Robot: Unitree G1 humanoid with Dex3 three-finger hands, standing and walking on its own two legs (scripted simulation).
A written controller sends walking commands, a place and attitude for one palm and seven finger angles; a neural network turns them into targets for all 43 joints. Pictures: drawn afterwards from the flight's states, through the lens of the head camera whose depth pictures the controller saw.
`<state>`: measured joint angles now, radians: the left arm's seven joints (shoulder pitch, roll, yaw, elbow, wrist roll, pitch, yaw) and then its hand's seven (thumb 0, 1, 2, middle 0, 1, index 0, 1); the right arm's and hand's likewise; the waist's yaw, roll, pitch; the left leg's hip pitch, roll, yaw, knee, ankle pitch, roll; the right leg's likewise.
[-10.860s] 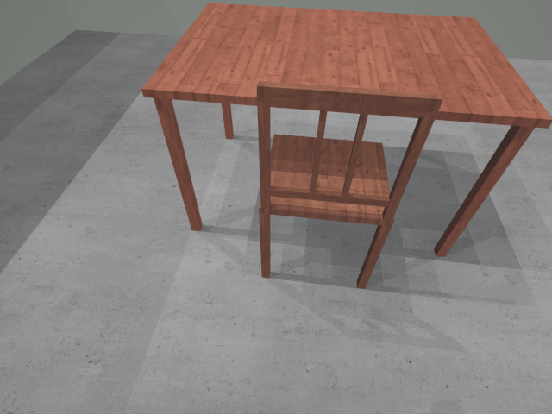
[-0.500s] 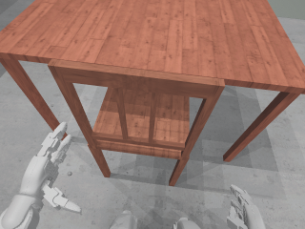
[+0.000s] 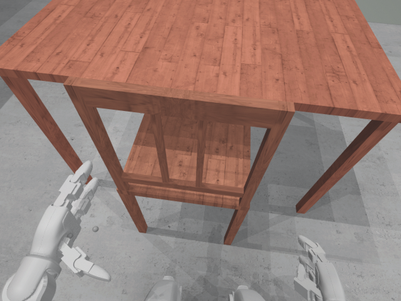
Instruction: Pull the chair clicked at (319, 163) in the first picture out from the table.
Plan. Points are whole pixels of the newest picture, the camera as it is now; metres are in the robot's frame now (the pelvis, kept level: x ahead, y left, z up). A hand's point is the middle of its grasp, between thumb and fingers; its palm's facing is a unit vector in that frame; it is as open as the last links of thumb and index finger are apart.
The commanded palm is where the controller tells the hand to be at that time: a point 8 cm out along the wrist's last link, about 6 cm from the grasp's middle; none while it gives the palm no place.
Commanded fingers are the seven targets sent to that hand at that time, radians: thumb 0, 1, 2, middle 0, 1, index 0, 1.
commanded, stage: aim the fingers beside a spindle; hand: left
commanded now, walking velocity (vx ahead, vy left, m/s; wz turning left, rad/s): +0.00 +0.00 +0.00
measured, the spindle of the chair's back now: (161, 152) +0.45 +0.12 -0.02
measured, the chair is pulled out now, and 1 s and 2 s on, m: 0.00 0.00 0.00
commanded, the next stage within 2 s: push the fingers through the gap in 1.92 s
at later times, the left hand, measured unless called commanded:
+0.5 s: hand (123, 223) +0.26 +0.16 +0.02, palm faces -0.14 -0.99 -0.03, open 16.9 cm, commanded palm +0.25 +0.22 +0.03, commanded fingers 0.00 -0.50 0.30 -0.06 -0.08 -0.06 -0.08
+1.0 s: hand (147, 211) +0.29 +0.12 +0.00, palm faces -0.16 -0.99 -0.02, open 16.9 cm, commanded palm +0.28 +0.18 +0.01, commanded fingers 0.00 -0.50 0.30 -0.06 -0.08 -0.06 -0.08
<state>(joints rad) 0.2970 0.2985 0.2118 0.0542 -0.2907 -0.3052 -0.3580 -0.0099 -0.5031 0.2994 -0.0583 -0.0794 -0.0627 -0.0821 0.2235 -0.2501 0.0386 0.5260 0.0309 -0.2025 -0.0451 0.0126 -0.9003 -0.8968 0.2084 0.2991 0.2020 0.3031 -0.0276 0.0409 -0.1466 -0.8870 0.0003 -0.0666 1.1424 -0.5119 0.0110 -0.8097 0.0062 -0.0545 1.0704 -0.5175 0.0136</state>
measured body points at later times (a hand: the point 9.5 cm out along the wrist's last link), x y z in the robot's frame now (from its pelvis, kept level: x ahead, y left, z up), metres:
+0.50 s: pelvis +0.00 +0.00 -0.01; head +0.07 +0.01 +0.43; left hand +0.26 +0.21 +0.03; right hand +0.17 -0.25 -0.09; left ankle +0.02 +0.11 -0.66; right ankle +0.00 -0.13 -0.66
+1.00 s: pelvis +0.00 -0.01 -0.03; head +0.09 +0.00 +0.41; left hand +0.29 +0.18 +0.01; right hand +0.17 -0.25 -0.11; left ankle +0.02 +0.11 -0.66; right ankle +0.00 -0.13 -0.66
